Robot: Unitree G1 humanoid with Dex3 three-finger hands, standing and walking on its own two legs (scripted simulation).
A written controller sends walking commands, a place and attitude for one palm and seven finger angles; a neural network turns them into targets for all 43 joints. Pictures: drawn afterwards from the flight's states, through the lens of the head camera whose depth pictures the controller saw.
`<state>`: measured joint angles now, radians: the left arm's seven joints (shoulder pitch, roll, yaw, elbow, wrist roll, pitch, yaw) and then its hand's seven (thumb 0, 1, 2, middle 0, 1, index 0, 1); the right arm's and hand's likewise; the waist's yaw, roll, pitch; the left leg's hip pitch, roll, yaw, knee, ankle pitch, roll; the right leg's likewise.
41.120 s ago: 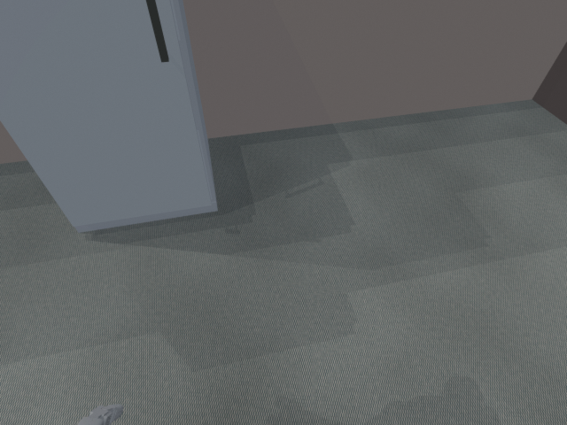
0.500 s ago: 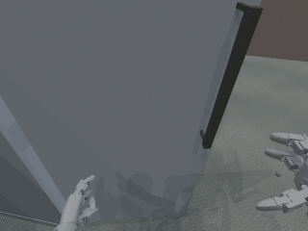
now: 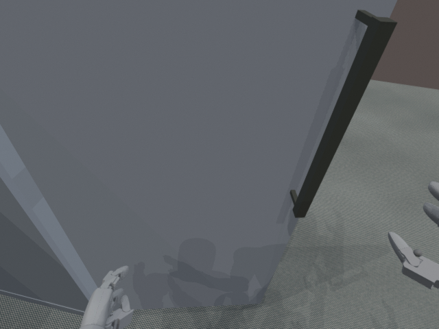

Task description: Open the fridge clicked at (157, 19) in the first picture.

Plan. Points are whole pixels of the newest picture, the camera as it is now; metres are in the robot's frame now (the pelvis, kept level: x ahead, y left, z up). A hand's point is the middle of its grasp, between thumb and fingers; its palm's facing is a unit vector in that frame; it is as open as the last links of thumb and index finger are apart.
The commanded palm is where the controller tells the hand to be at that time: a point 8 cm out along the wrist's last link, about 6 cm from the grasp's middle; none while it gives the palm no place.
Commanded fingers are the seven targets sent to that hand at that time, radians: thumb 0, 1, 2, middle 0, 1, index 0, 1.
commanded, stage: draw the hand back to the body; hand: right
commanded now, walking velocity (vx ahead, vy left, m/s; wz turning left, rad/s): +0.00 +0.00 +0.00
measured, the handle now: (324, 136) +0.38 -0.18 +0.21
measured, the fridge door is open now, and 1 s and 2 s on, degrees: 75 75 75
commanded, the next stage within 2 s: step back with the hand held close in 0.50 s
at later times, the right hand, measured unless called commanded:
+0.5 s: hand (419, 255) +0.19 -0.27 +0.15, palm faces +0.47 +0.80 -0.36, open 7.4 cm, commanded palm +0.14 -0.30 +0.17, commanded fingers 0.00 -0.90 -0.90 0.20 0.30 0.20 0.30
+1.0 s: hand (436, 273) +0.16 -0.28 +0.15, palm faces +0.34 +0.79 -0.50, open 7.4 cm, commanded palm +0.10 -0.32 +0.18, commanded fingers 0.00 -0.90 -0.90 0.20 0.30 0.20 0.30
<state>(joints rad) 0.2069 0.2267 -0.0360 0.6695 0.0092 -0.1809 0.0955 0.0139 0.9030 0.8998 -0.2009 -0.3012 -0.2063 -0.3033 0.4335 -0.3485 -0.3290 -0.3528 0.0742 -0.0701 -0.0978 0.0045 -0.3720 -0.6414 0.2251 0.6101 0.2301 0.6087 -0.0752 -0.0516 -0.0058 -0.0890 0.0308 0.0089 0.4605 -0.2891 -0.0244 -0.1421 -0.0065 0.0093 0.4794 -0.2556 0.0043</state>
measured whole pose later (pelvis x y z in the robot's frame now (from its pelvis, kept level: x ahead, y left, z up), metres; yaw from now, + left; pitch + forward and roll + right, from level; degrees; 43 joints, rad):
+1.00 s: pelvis -0.04 -0.02 +0.00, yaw +0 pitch +0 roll +1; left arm 0.16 0.23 0.00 0.55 0.00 -0.01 0.08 0.01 0.90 0.90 -0.20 -0.30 -0.21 -0.30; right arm 0.56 -0.42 -0.39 -0.48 0.06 -0.16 -0.10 0.02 -0.89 -0.90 0.21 0.30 0.22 0.30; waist -0.02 -0.02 0.04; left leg -0.23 0.05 0.00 0.42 -0.19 -0.06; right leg -0.29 0.01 0.00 0.46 -0.17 -0.02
